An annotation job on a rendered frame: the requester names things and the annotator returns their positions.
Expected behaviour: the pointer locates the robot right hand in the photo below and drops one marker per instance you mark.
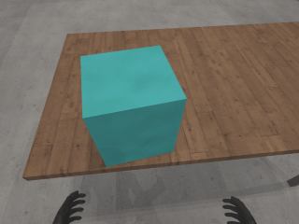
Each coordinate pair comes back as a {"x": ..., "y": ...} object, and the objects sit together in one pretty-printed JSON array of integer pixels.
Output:
[{"x": 243, "y": 214}]

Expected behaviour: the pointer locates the table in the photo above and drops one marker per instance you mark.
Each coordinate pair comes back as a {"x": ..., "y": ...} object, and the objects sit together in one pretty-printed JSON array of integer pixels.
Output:
[{"x": 242, "y": 88}]

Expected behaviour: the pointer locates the robot left hand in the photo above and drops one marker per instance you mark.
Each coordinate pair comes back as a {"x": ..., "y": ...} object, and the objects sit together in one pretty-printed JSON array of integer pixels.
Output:
[{"x": 64, "y": 213}]

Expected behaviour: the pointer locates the carton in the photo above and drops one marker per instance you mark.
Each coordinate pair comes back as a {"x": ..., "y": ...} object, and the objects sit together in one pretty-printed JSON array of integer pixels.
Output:
[{"x": 132, "y": 103}]

